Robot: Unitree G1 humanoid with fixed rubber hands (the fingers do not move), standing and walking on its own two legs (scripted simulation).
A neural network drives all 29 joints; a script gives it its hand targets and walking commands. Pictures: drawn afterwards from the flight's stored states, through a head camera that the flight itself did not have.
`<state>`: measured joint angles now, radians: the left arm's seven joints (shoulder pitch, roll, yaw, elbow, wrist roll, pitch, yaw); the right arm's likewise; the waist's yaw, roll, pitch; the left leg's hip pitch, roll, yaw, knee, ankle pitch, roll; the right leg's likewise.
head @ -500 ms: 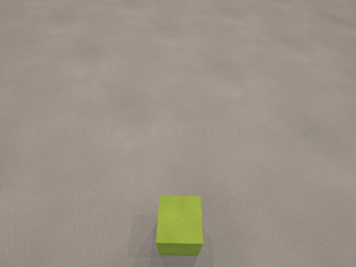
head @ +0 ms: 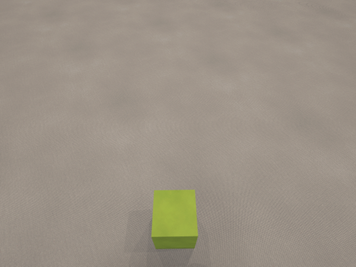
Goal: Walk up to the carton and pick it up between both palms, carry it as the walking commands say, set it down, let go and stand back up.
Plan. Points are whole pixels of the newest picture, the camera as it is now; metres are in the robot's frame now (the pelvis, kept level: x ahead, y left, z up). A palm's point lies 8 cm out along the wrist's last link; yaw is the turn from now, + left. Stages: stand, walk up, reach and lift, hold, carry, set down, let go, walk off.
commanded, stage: walk up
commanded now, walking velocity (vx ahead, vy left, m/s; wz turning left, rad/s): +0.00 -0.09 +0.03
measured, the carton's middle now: (174, 220) +0.41 +0.03 -0.64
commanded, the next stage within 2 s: none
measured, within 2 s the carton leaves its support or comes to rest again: neither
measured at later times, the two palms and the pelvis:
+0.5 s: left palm out of the picture +0.00 +0.19 -0.13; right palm out of the picture -0.01 -0.26 -0.13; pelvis -0.01 -0.04 +0.01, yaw +1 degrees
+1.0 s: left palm out of the picture -0.04 +0.32 -0.15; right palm out of the picture +0.01 -0.14 -0.11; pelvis -0.01 +0.09 +0.02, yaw +1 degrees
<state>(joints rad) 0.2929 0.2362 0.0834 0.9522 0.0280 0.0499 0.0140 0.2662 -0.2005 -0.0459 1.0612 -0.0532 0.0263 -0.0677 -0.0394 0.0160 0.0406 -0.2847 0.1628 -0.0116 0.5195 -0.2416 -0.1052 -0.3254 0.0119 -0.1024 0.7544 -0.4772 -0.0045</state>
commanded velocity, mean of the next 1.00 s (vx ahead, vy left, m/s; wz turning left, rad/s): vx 0.01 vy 0.04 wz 0.01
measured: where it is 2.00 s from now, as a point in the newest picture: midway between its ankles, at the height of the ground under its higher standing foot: outside the picture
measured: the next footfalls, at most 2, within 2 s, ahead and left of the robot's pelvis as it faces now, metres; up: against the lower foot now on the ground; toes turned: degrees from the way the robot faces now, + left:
left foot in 0.36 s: +0.01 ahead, +0.08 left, +0.00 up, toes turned +3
left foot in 0.86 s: +0.04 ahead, +0.19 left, +0.00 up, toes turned +3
